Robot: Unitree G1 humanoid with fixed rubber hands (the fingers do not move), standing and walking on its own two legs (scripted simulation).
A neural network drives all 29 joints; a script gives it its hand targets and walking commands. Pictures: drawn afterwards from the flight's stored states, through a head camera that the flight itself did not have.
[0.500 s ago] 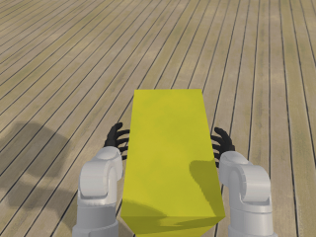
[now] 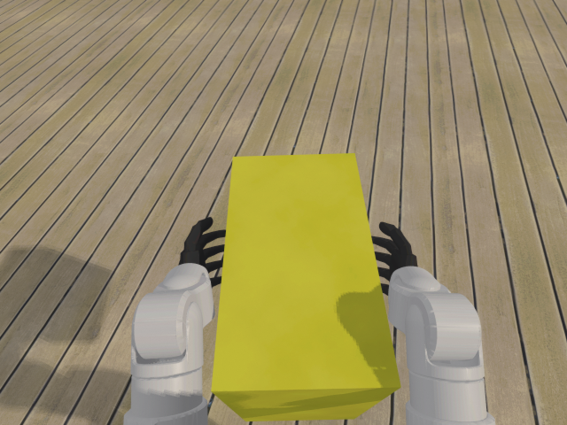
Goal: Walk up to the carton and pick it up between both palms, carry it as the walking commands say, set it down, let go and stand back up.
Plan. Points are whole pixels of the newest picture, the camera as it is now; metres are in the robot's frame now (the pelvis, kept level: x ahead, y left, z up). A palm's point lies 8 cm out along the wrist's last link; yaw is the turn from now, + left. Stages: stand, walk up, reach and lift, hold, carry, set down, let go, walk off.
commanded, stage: carry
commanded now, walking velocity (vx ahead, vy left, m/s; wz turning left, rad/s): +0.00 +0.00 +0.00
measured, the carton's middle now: (297, 295) +0.31 -0.01 +0.00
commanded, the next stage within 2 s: none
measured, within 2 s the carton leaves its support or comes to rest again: neither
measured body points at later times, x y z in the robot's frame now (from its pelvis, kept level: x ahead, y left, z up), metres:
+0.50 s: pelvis +0.10 +0.00 -0.02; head +0.10 +0.00 +0.43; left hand +0.40 +0.12 +0.06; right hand +0.39 -0.14 +0.05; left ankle +0.07 +0.11 -0.75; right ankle -0.02 -0.07 -0.73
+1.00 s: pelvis +0.11 +0.00 -0.02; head +0.12 -0.01 +0.43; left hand +0.42 +0.12 +0.05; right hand +0.40 -0.14 +0.04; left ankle +0.13 +0.10 -0.75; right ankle -0.01 -0.07 -0.75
